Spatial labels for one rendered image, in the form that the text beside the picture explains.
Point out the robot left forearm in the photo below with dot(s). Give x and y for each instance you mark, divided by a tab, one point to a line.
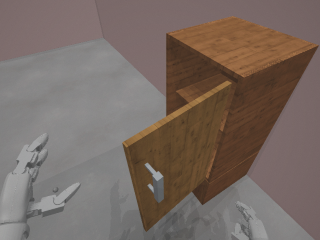
14	231

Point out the cupboard door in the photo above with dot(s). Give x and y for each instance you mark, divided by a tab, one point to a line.
180	147

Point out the handle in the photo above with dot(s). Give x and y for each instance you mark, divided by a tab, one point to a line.
158	183

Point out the left robot hand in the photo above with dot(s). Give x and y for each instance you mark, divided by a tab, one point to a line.
15	204

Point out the right robot hand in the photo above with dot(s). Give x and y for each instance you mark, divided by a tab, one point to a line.
253	230

